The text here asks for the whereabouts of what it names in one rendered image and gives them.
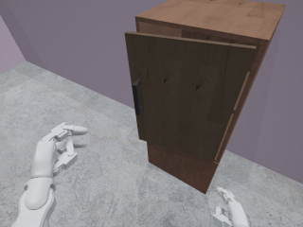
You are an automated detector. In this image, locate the robot left hand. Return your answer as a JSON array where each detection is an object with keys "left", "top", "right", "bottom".
[{"left": 31, "top": 122, "right": 88, "bottom": 180}]

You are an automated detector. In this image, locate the robot right hand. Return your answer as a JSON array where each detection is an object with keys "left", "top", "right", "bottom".
[{"left": 212, "top": 186, "right": 250, "bottom": 227}]

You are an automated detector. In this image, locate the cupboard door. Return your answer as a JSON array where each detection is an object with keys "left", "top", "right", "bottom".
[{"left": 124, "top": 31, "right": 257, "bottom": 162}]

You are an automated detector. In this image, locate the handle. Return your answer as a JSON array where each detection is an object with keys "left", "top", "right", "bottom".
[{"left": 132, "top": 79, "right": 144, "bottom": 116}]

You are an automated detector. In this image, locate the left robot forearm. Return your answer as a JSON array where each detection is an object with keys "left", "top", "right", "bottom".
[{"left": 11, "top": 177, "right": 57, "bottom": 227}]

